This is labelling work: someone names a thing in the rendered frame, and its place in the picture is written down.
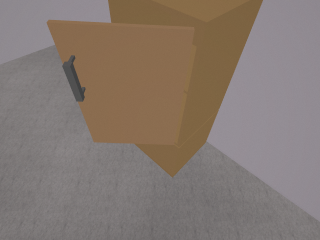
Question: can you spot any handle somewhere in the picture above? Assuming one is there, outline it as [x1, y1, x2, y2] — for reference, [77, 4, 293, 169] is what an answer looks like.
[62, 55, 86, 102]

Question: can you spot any cupboard door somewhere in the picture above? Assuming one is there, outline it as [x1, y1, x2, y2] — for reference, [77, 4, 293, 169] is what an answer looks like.
[46, 19, 195, 145]

